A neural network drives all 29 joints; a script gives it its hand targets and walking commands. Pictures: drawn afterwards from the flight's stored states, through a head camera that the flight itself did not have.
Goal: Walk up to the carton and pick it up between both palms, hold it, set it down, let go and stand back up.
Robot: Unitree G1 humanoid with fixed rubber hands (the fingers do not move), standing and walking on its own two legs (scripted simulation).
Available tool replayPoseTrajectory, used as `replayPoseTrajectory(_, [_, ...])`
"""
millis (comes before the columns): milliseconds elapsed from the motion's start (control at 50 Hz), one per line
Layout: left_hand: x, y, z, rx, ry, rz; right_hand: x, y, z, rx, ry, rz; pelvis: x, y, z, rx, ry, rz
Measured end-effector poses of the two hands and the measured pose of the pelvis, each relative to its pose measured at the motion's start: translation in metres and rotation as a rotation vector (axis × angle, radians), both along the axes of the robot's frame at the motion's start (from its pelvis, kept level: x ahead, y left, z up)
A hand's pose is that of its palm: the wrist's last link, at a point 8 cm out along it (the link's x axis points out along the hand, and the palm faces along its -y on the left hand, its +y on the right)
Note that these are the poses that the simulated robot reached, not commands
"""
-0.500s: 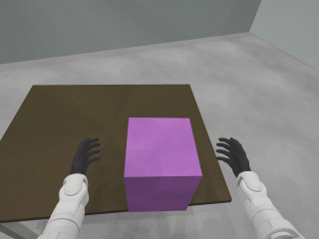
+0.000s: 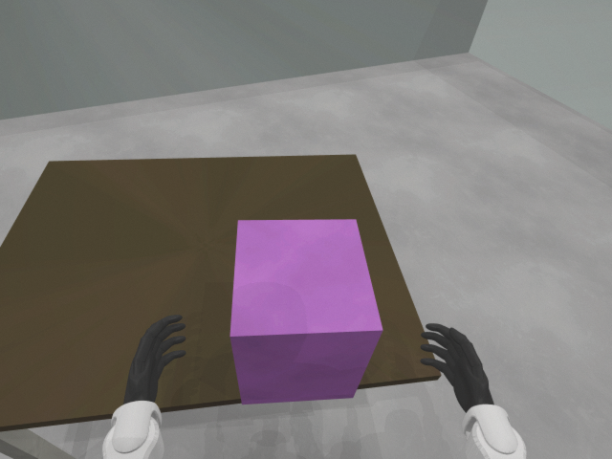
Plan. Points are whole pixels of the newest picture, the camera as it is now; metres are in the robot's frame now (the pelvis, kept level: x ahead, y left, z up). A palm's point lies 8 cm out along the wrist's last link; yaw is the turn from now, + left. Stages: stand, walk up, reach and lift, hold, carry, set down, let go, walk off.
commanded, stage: set down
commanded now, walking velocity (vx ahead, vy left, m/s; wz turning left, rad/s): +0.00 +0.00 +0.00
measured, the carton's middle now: (298, 313) +0.40 +0.02 -0.09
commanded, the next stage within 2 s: let go in 1.46 s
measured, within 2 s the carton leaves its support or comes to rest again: neither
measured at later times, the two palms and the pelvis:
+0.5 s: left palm (139, 431) +0.19 +0.21 -0.05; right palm (474, 435) +0.20 -0.22 -0.04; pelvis +0.01 +0.00 +0.01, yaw -1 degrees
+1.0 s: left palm (125, 449) +0.18 +0.23 -0.06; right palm (471, 450) +0.18 -0.21 -0.05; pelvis +0.02 +0.01 +0.01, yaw -2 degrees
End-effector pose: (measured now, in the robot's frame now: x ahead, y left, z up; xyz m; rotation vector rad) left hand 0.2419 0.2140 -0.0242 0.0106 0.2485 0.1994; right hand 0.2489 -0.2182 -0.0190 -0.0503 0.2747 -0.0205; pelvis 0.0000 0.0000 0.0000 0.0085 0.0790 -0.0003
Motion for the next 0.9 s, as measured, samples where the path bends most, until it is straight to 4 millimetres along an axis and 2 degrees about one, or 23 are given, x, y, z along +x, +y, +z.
replayPoseTrajectory(200, [-0.027,-0.001,-0.015,0.004,0.065,0.002,-0.029,-0.001,-0.015,-0.011,0.043,-0.007,0.003,-0.001,0.001,0.002,-0.027,-0.003])
replayPoseTrajectory(380, [-0.042,0.0,-0.024,0.009,0.133,0.005,-0.046,0.0,-0.022,-0.021,0.101,-0.01,0.008,-0.001,0.004,0.003,-0.061,-0.01])
replayPoseTrajectory(660, [-0.057,0.0,-0.034,0.023,0.256,-0.026,-0.059,0.0,-0.027,-0.049,0.189,-0.031,0.02,0.003,0.009,-0.002,-0.103,-0.023])
replayPoseTrajectory(900, [-0.061,0.012,-0.036,0.048,0.352,-0.042,-0.064,0.005,-0.031,-0.081,0.254,-0.033,0.023,0.008,0.011,-0.007,-0.12,-0.029])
